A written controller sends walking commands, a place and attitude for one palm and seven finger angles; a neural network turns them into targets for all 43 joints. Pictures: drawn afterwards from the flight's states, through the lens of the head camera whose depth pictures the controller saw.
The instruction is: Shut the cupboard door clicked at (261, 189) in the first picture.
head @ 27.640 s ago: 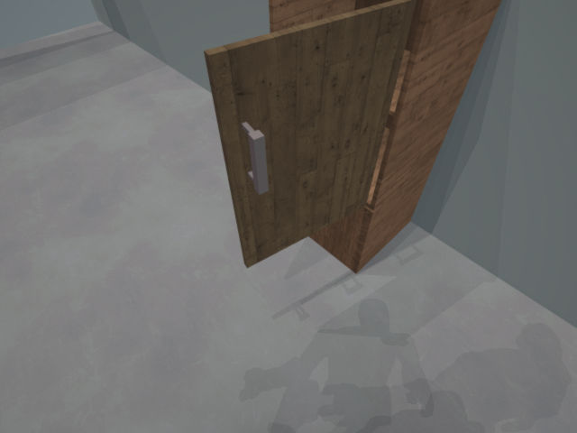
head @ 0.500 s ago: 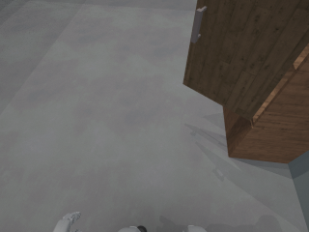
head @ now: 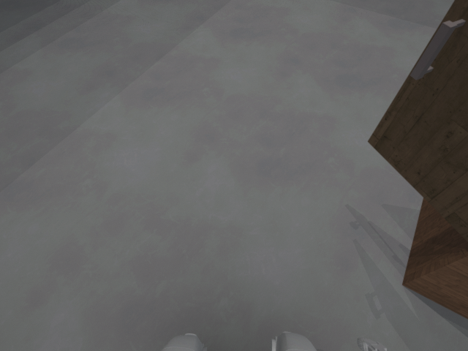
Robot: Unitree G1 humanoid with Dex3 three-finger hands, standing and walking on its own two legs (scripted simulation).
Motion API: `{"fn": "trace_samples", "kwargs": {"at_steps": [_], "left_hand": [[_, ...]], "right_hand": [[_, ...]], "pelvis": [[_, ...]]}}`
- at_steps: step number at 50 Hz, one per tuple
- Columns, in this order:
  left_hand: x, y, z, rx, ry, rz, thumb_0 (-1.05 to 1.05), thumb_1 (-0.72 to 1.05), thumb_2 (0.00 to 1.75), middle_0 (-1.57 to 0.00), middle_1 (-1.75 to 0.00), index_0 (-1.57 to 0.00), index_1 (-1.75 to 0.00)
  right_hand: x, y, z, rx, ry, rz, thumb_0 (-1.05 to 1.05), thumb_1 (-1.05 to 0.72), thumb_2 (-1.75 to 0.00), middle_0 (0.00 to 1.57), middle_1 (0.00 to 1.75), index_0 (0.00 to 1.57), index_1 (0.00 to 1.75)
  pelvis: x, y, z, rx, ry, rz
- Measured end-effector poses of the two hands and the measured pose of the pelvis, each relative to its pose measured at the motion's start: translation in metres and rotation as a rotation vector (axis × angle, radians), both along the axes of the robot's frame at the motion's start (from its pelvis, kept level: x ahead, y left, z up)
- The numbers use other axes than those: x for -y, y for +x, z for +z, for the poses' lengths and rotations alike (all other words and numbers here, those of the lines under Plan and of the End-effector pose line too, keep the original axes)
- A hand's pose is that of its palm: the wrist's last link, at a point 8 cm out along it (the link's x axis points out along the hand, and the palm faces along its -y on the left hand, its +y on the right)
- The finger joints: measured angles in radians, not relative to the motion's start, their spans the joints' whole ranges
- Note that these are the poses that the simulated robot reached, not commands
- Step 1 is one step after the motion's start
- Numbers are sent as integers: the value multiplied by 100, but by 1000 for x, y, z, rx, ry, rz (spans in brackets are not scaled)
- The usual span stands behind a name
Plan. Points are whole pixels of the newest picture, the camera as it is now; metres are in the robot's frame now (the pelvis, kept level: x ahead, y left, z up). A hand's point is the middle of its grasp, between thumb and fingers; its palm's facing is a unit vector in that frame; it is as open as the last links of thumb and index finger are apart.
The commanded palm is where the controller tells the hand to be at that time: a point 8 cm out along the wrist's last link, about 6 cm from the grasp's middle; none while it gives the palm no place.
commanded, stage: walk to a spot facing it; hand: left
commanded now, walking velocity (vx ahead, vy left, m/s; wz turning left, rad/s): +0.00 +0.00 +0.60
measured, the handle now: (437, 50) +0.76 -0.44 +0.07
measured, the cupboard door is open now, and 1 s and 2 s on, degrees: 58 58 58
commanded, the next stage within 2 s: turn to face it in 1.16 s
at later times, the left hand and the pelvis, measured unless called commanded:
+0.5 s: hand out of the picture +0.01 +0.21 -0.17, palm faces +0.35 -0.91 -0.22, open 7.4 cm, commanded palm none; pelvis +0.03 +0.00 +0.00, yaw +19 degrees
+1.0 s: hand out of the picture +0.08 +0.20 -0.15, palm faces +0.62 -0.76 -0.21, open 7.4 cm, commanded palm none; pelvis +0.16 +0.02 +0.02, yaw +39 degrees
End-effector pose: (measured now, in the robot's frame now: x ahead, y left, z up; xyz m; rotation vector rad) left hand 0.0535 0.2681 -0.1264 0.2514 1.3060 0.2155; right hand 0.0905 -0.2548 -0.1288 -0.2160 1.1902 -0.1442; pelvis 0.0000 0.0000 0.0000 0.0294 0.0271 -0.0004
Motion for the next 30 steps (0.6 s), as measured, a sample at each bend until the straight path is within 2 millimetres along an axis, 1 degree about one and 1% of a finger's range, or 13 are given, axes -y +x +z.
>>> {"fn": "trace_samples", "kwargs": {"at_steps": [4,5,7,10,13,16,18,21,23,24,26,28,30], "left_hand": [[10,0,12,70,17,38,1,90,90,-20,-30,-20,-30],[13,-1,13,92,28,42,1,90,90,-20,-30,-20,-30],[19,-7,16,111,35,67,0,90,90,-20,-30,-20,-30],[29,-18,21,101,28,112,0,90,90,-20,-30,-20,-30],[37,-28,21,80,4,151,0,90,90,-20,-30,-20,-30],[40,-38,16,78,-25,201,0,90,90,-20,-30,-20,-30],[38,-47,10,80,-44,242,0,90,90,-21,-30,-21,-30],[29,-62,-7,75,-72,306,0,90,90,-21,-30,-21,-30],[23,-69,-14,45,-78,328,0,90,90,-21,-30,-21,-30],[20,-70,-13,34,-78,336,0,90,90,-21,-30,-21,-30],[15,-63,-8,38,-76,350,1,90,90,-20,-30,-20,-30],[10,-50,0,67,-70,359,1,90,90,-20,-30,-20,-30],[5,-33,9,108,-59,360,1,90,90,-20,-30,-20,-30]], "right_hand": [[4,13,-9,-14,29,45,0,-91,-89,21,30,20,30],[6,18,-12,-13,38,51,0,-91,-89,21,30,20,30],[8,27,-15,-21,45,73,0,-91,-89,21,30,20,30],[8,43,-9,-19,50,102,0,-91,-89,20,30,20,30],[2,59,1,-6,55,138,0,-91,-89,20,30,20,30],[-10,76,8,3,51,194,0,-91,-89,20,30,20,30],[-21,88,11,10,40,240,0,-91,-90,20,30,20,30],[-38,105,10,47,19,313,0,-91,-90,20,30,20,30],[-45,110,12,62,8,339,0,-91,-89,20,30,20,30],[-47,110,13,62,4,346,0,-91,-89,20,30,20,30],[-48,106,17,43,-3,354,0,-91,-89,20,30,20,30],[-45,100,18,2,-7,359,0,-91,-89,20,30,20,30],[-41,95,17,-47,-10,360,0,-91,-89,21,30,20,30]], "pelvis": [[14,2,0,2,-7,55],[18,4,-3,1,1,68],[22,5,-2,9,-3,103],[23,8,4,13,1,139],[24,12,11,8,13,181],[21,15,13,7,16,227],[17,17,11,8,11,260],[7,21,0,6,-11,305],[4,24,-2,12,-5,317],[3,27,-1,13,-6,324],[2,34,4,12,-13,345],[2,41,10,13,-21,368],[2,50,14,14,-28,389]]}}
